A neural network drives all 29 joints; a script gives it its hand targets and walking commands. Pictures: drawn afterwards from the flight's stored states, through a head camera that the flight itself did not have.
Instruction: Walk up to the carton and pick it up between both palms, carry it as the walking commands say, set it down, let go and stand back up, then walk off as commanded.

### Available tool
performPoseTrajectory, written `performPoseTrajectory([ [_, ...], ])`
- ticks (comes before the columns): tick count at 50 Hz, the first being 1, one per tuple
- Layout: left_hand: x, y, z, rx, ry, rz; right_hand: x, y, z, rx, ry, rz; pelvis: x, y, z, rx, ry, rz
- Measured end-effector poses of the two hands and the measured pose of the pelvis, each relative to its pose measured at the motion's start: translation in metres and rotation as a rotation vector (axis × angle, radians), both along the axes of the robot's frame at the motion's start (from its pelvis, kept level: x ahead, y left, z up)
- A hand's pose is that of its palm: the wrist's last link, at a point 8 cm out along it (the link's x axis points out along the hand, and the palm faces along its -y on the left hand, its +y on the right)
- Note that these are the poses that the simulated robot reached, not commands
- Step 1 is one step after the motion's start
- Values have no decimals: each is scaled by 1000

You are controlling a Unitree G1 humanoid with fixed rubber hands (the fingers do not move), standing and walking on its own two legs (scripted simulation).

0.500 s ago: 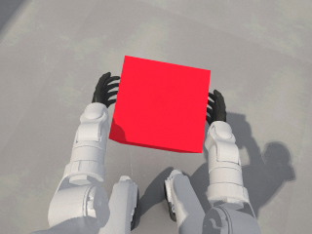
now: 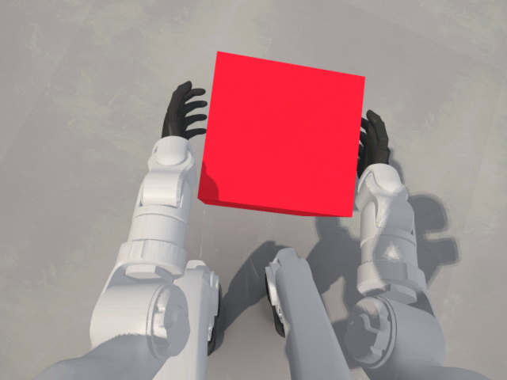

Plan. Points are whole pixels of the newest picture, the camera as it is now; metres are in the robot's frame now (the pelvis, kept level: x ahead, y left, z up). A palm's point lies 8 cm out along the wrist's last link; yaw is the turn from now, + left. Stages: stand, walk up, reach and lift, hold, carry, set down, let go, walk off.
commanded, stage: set down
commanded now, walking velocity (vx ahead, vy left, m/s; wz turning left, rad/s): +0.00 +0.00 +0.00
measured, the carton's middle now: (269, 152) +0.46 -0.07 -0.15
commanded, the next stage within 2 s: none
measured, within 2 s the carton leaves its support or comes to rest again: rests again in 1.96 s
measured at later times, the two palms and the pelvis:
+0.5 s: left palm (190, 137) +0.50 +0.06 -0.17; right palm (350, 164) +0.44 -0.23 -0.18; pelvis -0.02 -0.03 -0.08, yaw +1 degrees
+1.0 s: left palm (199, 144) +0.52 +0.05 -0.27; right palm (333, 172) +0.45 -0.24 -0.29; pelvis -0.05 -0.02 -0.14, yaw +1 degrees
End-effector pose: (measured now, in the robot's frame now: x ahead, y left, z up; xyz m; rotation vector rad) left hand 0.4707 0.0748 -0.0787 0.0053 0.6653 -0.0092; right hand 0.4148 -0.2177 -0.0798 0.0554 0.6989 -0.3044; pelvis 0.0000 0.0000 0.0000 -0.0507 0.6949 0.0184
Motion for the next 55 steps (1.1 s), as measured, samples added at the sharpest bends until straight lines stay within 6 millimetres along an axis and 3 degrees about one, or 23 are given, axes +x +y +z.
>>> performPoseTrajectory([
  [15, 20, -15, -51, 26, 7, -20, 12, -13, -60, 32, 9, -22, -12, -19, -48, 25, 23, -7],
  [33, 39, -11, -119, 25, -4, -39, 30, -9, -125, 19, 1, -25, -29, -30, -96, 26, -19, 0],
  [41, 50, -20, -164, 11, -52, -62, 33, -16, -172, 8, -48, -46, -51, -22, -110, 11, -220, 13],
  [46, 49, -24, -192, 44, -6, -86, 28, -19, -203, 35, -4, -60, -50, -18, -131, 15, -196, -3],
  [55, 62, -17, -196, 60, 6, -72, 50, -15, -204, 8, 13, -9, -48, -19, -146, 24, -217, 4],
])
